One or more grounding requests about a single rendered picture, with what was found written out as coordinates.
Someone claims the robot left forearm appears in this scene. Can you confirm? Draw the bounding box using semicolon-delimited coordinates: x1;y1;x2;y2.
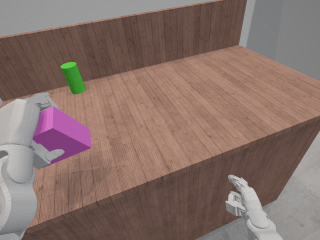
0;144;38;240

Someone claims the robot right forearm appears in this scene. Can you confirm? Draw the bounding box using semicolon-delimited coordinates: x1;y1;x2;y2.
245;209;283;240

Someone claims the table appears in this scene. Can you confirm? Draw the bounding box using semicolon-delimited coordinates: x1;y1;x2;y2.
0;0;320;240

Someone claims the right robot hand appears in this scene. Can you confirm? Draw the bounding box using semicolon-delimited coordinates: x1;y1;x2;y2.
225;174;263;219

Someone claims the left robot hand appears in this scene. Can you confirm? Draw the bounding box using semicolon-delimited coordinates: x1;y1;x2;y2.
0;92;65;170

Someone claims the sponge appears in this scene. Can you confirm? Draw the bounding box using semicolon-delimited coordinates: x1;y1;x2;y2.
29;106;92;168

